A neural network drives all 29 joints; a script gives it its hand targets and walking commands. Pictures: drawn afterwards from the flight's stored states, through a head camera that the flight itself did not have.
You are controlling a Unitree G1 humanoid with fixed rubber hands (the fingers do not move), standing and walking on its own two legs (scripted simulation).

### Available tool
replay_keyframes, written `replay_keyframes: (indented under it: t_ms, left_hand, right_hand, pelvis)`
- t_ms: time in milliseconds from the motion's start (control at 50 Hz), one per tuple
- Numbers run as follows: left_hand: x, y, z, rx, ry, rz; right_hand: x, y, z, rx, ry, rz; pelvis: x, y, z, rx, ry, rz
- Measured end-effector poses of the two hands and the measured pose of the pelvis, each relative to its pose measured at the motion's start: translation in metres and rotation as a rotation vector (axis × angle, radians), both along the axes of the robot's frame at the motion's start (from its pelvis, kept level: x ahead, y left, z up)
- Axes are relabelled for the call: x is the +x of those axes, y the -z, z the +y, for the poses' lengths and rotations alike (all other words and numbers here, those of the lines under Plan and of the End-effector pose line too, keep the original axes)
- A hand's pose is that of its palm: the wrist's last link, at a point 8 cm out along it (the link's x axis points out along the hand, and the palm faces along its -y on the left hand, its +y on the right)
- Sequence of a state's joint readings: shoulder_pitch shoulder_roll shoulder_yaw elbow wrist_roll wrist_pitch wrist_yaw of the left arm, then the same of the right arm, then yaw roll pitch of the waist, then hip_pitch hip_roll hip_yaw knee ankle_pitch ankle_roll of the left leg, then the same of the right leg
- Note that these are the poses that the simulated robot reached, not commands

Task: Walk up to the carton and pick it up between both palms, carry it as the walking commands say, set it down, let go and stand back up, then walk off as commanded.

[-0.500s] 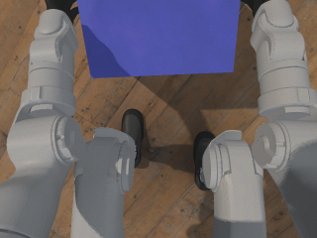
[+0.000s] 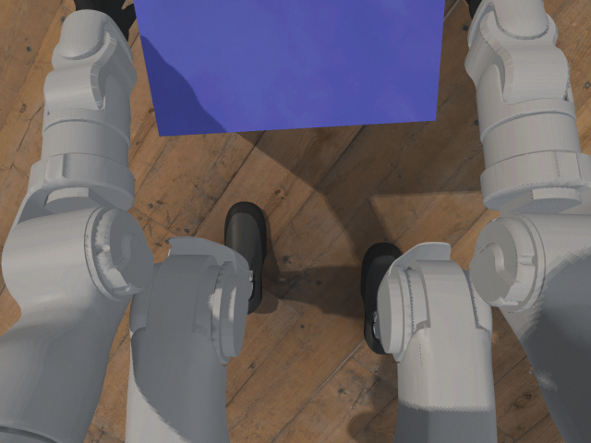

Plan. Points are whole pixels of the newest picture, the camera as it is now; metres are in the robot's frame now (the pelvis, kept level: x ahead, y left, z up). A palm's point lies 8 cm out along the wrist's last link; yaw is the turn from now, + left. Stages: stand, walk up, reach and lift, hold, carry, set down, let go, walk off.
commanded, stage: set down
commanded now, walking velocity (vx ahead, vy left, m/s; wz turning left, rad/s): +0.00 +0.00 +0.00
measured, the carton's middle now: (293, 22) +0.55 +0.05 -0.26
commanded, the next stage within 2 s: none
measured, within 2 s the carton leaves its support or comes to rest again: rests again in 0.76 s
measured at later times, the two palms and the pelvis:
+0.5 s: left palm (106, 13) +0.53 +0.24 -0.17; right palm out of the picture +0.56 -0.14 -0.17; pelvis +0.01 +0.00 +0.00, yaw +0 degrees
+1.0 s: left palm (111, 46) +0.51 +0.25 -0.19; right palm (480, 17) +0.54 -0.14 -0.20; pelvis +0.00 +0.00 +0.00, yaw +0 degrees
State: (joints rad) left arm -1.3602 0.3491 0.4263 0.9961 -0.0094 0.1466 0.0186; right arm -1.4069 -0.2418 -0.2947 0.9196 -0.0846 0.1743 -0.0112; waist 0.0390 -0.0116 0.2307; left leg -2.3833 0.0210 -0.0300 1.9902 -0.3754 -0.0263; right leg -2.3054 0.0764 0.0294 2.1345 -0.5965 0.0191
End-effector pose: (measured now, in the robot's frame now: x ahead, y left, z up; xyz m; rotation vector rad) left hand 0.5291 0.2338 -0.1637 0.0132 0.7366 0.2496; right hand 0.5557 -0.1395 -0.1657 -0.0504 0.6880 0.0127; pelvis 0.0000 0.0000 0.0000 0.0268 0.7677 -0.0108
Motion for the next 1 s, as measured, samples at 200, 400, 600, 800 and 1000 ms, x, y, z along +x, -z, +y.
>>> replay_keyframes:
  t_ms: [200, 400, 600, 800, 1000]
  left_hand:
    - [0.001, 0.003, 0.001, -0.008, -0.003, -0.008]
    - [0.002, 0.005, 0.001, -0.010, -0.005, -0.012]
    - [0.003, 0.007, 0.001, -0.003, -0.002, -0.026]
    - [-0.008, 0.019, 0.001, 0.016, 0.012, 0.003]
    - [-0.024, 0.030, 0.011, 0.019, -0.028, 0.037]
  right_hand:
    - [0.002, 0.002, 0.000, 0.002, -0.001, -0.007]
    - [0.004, 0.005, 0.000, 0.005, -0.002, -0.009]
    - [0.005, 0.006, 0.000, -0.007, -0.015, -0.022]
    - [-0.003, 0.017, -0.002, -0.083, -0.078, 0.018]
    - [-0.017, 0.031, -0.005, -0.084, -0.057, 0.050]
  pelvis:
    - [0.002, 0.000, 0.000, 0.000, 0.001, 0.005]
    - [0.004, 0.000, 0.000, 0.001, 0.001, 0.008]
    - [0.006, 0.000, 0.000, 0.001, 0.002, 0.009]
    - [0.005, 0.002, 0.002, -0.002, 0.003, 0.002]
    - [0.005, 0.002, 0.003, -0.003, 0.004, 0.000]
